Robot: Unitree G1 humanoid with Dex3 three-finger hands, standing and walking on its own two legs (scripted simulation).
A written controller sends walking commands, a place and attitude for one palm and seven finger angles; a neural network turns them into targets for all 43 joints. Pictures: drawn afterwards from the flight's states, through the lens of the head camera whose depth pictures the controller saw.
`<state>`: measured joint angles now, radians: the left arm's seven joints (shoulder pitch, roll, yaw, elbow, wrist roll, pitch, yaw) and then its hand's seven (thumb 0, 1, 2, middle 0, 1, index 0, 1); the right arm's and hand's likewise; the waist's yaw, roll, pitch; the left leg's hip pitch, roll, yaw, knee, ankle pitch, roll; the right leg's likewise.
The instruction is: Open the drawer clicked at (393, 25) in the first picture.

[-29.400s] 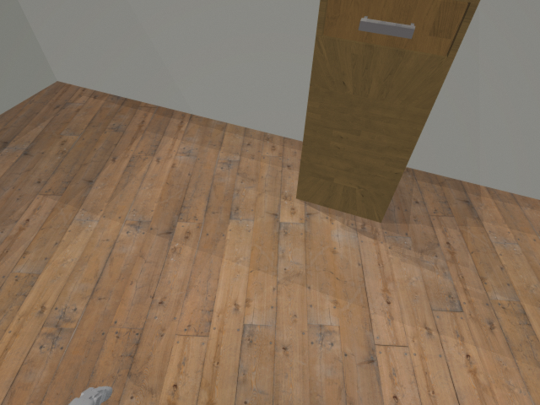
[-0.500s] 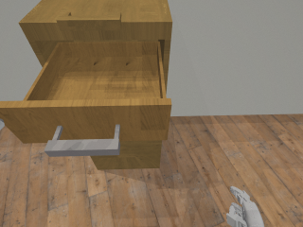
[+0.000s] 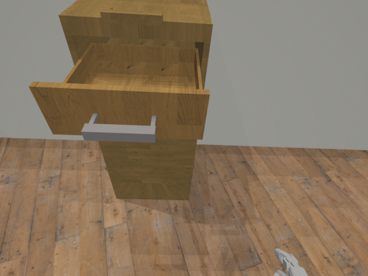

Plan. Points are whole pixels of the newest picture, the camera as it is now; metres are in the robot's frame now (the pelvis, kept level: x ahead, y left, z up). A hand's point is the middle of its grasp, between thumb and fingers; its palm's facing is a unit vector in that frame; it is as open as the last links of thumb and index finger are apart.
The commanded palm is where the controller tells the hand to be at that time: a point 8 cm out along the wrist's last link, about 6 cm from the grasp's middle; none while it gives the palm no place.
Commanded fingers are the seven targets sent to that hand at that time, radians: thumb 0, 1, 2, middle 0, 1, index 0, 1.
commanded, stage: step back with the hand held close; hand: left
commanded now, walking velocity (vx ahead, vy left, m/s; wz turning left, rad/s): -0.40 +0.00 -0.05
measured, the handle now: (122, 125) +0.41 +0.16 +0.13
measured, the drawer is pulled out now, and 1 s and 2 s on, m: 0.27 0.27 0.27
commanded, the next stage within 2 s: stop stepping back and stand still in 0.08 s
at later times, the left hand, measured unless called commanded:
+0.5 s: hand out of the picture +0.07 +0.21 +0.32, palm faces +0.49 -0.80 -0.35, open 7.4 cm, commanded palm +0.02 +0.28 +0.32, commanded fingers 0.00 0.90 0.90 -0.20 -0.30 -0.20 -0.30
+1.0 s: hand out of the picture +0.05 +0.19 +0.32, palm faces +0.51 -0.73 -0.45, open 7.4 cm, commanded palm +0.02 +0.27 +0.32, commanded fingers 0.00 0.90 0.90 -0.20 -0.30 -0.20 -0.30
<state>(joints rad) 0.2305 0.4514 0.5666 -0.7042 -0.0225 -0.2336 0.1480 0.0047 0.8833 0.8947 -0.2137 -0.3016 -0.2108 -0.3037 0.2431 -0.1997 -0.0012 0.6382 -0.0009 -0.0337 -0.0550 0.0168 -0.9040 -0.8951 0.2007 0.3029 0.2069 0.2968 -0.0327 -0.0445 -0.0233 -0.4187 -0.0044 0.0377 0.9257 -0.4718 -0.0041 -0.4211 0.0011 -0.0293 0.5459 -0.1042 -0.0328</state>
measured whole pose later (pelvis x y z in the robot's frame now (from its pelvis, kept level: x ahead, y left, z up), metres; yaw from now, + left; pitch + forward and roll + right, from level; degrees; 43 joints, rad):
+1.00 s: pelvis -0.12 -0.01 +0.01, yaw -3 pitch +0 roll -2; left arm 0.39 0.57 0.64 -0.88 -0.04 -0.30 0.16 0.01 0.88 0.89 -0.22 -0.30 -0.22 -0.31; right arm 0.26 -0.21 0.01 0.66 0.00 -0.11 -0.06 0.02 -0.90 -0.90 0.20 0.30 0.21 0.30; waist -0.01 -0.02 -0.02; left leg -0.33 0.03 0.01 0.59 -0.25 0.01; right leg -0.24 0.03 -0.09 0.54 -0.30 -0.03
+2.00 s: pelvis -0.16 +0.00 +0.02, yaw -1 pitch -2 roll +0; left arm 0.30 0.21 0.01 1.13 0.02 0.02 0.02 0.00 0.91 0.89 -0.20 -0.30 -0.20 -0.30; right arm 0.25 -0.18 -0.01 1.10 -0.02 0.02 -0.02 0.01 -0.91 -0.90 0.20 0.30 0.20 0.30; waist 0.00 0.04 0.04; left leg -0.24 -0.01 0.00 0.41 -0.14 0.02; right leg -0.17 0.03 -0.03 0.42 -0.22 -0.03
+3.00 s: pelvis -0.13 -0.01 +0.02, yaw -2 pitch -2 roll +0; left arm 0.24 0.18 0.01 1.13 0.01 0.00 0.03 0.00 0.91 0.89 -0.20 -0.30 -0.20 -0.30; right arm 0.21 -0.18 -0.01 1.14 -0.02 0.00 -0.03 0.01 -0.91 -0.90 0.20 0.30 0.20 0.30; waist -0.01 0.01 0.07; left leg -0.19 0.00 0.00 0.38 -0.16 0.00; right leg -0.11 0.04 -0.03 0.38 -0.24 -0.04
